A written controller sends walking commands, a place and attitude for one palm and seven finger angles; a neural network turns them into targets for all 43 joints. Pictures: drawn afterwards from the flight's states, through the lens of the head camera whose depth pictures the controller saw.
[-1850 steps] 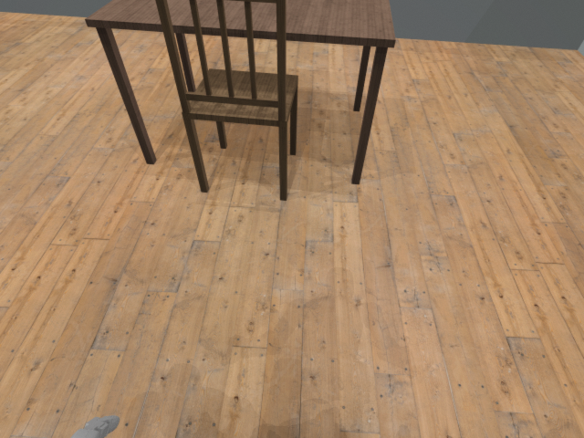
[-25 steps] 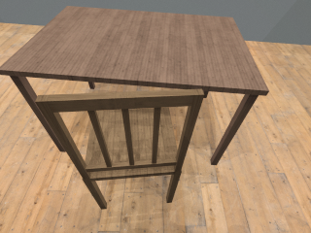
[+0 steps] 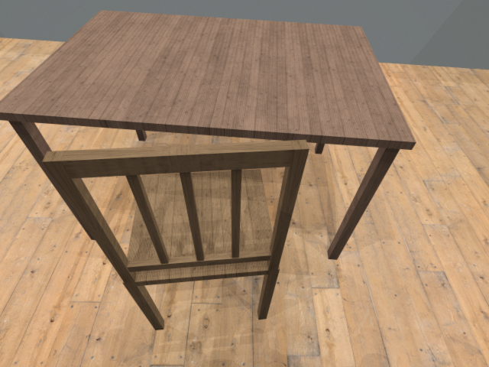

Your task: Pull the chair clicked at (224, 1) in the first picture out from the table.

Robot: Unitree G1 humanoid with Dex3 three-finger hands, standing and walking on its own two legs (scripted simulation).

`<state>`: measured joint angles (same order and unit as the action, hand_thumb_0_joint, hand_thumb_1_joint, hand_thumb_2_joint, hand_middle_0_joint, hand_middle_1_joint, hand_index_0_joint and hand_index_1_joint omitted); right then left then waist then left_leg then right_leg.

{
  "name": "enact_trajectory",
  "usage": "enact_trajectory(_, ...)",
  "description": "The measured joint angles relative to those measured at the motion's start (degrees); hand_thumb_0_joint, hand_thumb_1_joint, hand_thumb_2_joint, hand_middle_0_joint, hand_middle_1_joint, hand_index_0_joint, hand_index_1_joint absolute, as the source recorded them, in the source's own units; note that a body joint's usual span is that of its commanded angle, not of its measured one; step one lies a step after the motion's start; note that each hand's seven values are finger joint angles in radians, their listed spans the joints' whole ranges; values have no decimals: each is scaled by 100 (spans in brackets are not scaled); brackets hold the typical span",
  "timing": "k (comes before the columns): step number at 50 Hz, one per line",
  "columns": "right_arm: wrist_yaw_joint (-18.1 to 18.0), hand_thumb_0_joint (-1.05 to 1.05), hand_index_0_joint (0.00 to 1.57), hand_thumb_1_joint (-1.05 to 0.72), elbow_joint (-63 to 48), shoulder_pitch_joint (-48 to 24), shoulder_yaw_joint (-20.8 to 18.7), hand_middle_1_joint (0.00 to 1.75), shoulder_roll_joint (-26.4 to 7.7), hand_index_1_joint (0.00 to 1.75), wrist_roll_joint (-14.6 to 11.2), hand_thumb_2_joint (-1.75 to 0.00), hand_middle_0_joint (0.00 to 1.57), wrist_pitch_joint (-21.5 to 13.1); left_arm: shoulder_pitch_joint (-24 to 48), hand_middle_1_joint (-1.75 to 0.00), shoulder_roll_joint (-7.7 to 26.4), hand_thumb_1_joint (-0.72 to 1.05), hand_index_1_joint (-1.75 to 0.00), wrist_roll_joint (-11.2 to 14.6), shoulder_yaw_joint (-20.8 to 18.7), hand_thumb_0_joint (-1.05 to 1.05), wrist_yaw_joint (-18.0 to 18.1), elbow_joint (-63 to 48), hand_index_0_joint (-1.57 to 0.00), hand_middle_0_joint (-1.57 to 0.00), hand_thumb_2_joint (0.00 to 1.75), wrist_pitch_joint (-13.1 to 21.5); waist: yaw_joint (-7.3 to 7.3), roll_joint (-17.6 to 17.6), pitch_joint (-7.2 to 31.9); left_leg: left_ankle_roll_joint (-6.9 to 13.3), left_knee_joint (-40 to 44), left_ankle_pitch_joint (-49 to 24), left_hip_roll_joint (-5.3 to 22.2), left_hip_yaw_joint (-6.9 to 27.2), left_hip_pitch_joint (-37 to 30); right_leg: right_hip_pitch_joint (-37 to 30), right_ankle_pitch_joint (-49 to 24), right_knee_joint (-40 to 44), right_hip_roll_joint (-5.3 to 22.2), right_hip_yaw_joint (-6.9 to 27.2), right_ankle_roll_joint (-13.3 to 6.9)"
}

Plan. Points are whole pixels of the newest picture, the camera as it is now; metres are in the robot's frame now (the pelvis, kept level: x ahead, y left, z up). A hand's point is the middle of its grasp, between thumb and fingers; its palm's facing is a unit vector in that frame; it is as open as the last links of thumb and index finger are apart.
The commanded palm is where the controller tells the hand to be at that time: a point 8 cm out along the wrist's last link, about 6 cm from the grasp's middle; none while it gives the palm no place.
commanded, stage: look again from close up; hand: left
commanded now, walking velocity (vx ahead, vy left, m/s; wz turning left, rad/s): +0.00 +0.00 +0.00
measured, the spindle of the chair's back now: (194, 221) +0.41 +0.13 -0.07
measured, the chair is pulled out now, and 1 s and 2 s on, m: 0.16 0.16 0.16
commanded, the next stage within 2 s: raise the hand toward the chair's back in 0.16 s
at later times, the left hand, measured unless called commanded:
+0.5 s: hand (147, 304) +0.21 +0.17 +0.00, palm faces +0.22 -0.97 -0.08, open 7.8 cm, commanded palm +0.10 +0.21 -0.07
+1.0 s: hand (171, 332) +0.19 +0.13 -0.06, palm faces -0.03 -1.00 -0.01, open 12.0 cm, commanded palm +0.14 +0.22 -0.06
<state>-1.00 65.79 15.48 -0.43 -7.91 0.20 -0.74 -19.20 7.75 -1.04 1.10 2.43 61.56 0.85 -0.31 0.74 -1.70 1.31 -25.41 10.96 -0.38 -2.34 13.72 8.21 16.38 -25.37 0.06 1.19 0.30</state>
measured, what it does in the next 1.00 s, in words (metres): lowers itself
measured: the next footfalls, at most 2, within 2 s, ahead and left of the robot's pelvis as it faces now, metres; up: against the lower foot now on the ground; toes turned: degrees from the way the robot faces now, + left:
none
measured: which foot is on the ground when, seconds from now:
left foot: down 0.00-1.00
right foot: down 0.00-1.00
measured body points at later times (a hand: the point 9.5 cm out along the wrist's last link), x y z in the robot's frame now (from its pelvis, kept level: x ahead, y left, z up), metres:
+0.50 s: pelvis -0.02 -0.01 -0.03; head -0.02 -0.02 +0.42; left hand +0.19 +0.22 +0.01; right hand +0.12 -0.27 -0.13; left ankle +0.03 +0.10 -0.74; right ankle -0.03 -0.12 -0.74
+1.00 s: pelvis -0.03 -0.04 -0.11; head +0.04 -0.05 +0.33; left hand +0.19 +0.19 -0.06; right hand +0.18 -0.23 -0.21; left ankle +0.03 +0.10 -0.74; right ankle -0.03 -0.12 -0.74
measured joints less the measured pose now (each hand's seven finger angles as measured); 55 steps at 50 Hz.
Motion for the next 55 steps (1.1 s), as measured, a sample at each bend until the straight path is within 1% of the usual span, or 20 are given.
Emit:
enact_trajectory(14, -11, 0, 20, -92, -28, 33, 18, 30, -21, 30, 10, -90, 20, 7, -18, -30, -12, 91, -30, -23, -3, 0, 33, 29, -20, -20, 90, 39, 8, -90, 45, -36, -87, 22, 65, 38, 73, 10, -20, 31, -65, -33, -28)
enact_trajectory(16, -141, 1, 20, -92, -585, 250, 104, 30, -91, 30, -115, -89, 20, -216, -608, -30, 72, 92, -30, 347, -86, 2, 191, -2006, -21, -20, 90, -607, 7, -70, -48, -32, -240, 92, 50, 37, 129, 97, 55, -182, -50, -36, -29)
enact_trajectory(19, -266, 2, 20, -93, -1150, 444, 115, 30, -283, 30, -220, -89, 20, -975, -931, -30, 376, 94, -29, 665, -205, 4, 612, -4094, -21, -20, 89, -93, -36, -62, 104, -33, -484, 175, -57, 80, 331, 371, 319, -680, 53, -95, -41)
enact_trajectory(21, -283, 2, 20, -93, -1546, 375, 90, 30, -503, 30, -249, -89, 20, -1230, -704, -29, 404, 92, -29, 841, -223, 4, 692, -4939, -20, -19, 88, 221, -168, -202, 220, -20, -823, 273, -118, 206, 614, 576, 478, -987, 106, -231, -25)
enact_trajectory(23, -259, 1, 20, -92, -1890, 143, 19, 30, -701, 30, -166, -89, 20, -1382, -311, -29, 301, 88, -28, 904, -255, 3, 604, -5323, -19, -19, 87, 828, -280, -339, 426, -20, -1295, 423, -135, 271, 1117, 1033, 648, -1430, 123, -303, -16)
enact_trajectory(25, -177, 1, 20, -92, -2189, -161, -74, 30, -775, 30, -74, -89, 20, -1431, 35, -28, 126, 84, -28, 1038, -327, 2, 266, -5431, -19, -18, 85, 1577, -289, -326, 726, -45, -1840, 615, -106, 218, 1782, 1746, 867, -2050, 108, -249, -32)
enact_trajectory(27, -42, 1, 20, -92, -2474, -447, -174, 30, -736, 30, -33, -90, 20, -1404, 170, -27, -63, 79, -27, 1234, -383, 2, -311, -5452, -18, -17, 84, 2312, -234, -170, 934, -68, -2345, 808, -40, 128, 2349, 2380, 1068, -2634, 57, -155, -57)
enact_trajectory(29, 68, 1, 20, -91, -2813, -642, -237, 30, -672, 30, -21, -90, 20, -1296, 66, -27, -205, 74, -27, 1326, -416, 1, -842, -5455, -18, -17, 82, 2805, -173, 52, 1033, -117, -2802, 998, 20, 88, 2795, 2860, 1252, -3135, 6, -112, -89)
enact_trajectory(30, 94, 1, 20, -91, -3000, -706, -260, 30, -648, 30, -29, -90, 20, -1211, -54, -27, -247, 72, -26, 1308, -430, 1, -1005, -5446, -18, -17, 81, 2883, -137, 156, 1045, -144, -3008, 1086, 41, 96, 2971, 3036, 1359, -3353, -14, -120, -127)
enact_trajectory(32, 113, 1, 20, -91, -3358, -803, -294, 30, -648, 30, -67, -90, 20, -1001, -373, -26, -260, 67, -26, 1190, -451, 0, -1106, -5363, -18, -17, 79, 2745, -55, 265, 1013, -200, -3372, 1242, 67, 181, 3261, 3280, 1550, -3692, -47, -206, -206)
enact_trajectory(36, 61, 1, 20, -91, -3829, -950, -310, 30, -667, 30, 3, -90, 20, -824, -1129, -25, -41, 57, -24, 1017, -550, 1, -760, -5491, -18, -17, 75, 2360, 159, 264, 967, -277, -3986, 1476, 111, 418, 3859, 3744, 1796, -4182, -113, -441, -306)
enact_trajectory(40, -42, 1, 20, -91, -3707, -1048, -229, 30, -580, 30, 90, -90, 20, -971, -1503, -23, 256, 47, -23, 1222, -814, 1, -451, -6310, -16, -16, 71, 3018, 365, 74, 1011, -357, -4494, 1643, 145, 706, 4387, 4109, 1960, -4520, -187, -719, -394)
enact_trajectory(42, -71, 1, 20, -91, -3521, -1086, -111, 30, -547, 30, 95, -90, 20, -1071, -1320, -22, 301, 42, -22, 1414, -882, 1, -590, -6676, -15, -15, 69, 3428, 417, -99, 1045, -371, -4679, 1690, 138, 825, 4584, 4237, 2010, -4637, -201, -834, -415)
enact_trajectory(44, -94, 1, 20, -91, -3361, -1112, 32, 30, -493, 30, 75, -90, 20, -1126, -936, -22, 295, 38, -21, 1560, -878, 1, -940, -6845, -15, -14, 67, 3661, 408, -267, 1068, -365, -4820, 1719, 140, 883, 4750, 4371, 2037, -4742, -214, -890, -420)
enact_trajectory(46, -138, 1, 20, -91, -3280, -1076, 155, 30, -407, 30, 0, -90, 20, -1078, -494, -21, 293, 33, -20, 1624, -810, 1, -1394, -6746, -14, -13, 66, 3478, 355, -384, 1070, -347, -4880, 1728, 155, 864, 4848, 4484, 2040, -4810, -224, -870, -414)
enact_trajectory(47, -167, 1, 20, -91, -3270, -1025, 201, 30, -363, 30, -60, -90, 20, -1015, -292, -20, 299, 31, -20, 1647, -760, 1, -1619, -6598, -14, -13, 65, 3197, 317, -421, 1052, -336, -4868, 1723, 161, 828, 4851, 4508, 2031, -4817, -223, -835, -406)
enact_trajectory(50, -270, 1, 21, -91, -3304, -762, 268, 30, -268, 30, -192, -89, 20, -746, 53, -19, 341, 24, -19, 1689, -660, 0, -1971, -6143, -13, -12, 62, 1946, 145, -440, 965, -319, -4652, 1662, 150, 662, 4666, 4419, 1983, -4709, -181, -675, -356)
enact_trajectory(52, -320, 1, 21, -91, -3299, -558, 227, 30, -232, 30, -207, -89, 20, -608, -43, -19, 314, 19, -18, 1705, -738, 0, -1786, -6002, -13, -12, 59, 1349, 31, -402, 948, -309, -4441, 1627, 168, 534, 4468, 4291, 1929, -4549, -179, -546, -317)
enact_trajectory(53, -332, 1, 21, -90, -3290, -448, 174, 30, -224, 30, -202, -89, 21, -577, -172, -18, 270, 17, -18, 1713, -811, 0, -1583, -6023, -13, -13, 58, 1224, -9, -375, 951, -302, -4339, 1618, 185, 477, 4370, 4222, 1899, -4459, -187, -487, -300)
enact_trajectory(55, -332, 1, 21, -91, -3239, -226, 26, 30, -230, 30, -167, -89, 21, -588, -486, -18, 167, 12, -17, 1697, -973, 0, -1107, -6202, -13, -12, 56, 1325, -38, -308, 969, -284, -4164, 1605, 212, 394, 4200, 4088, 1843, -4285, -205, -403, -278)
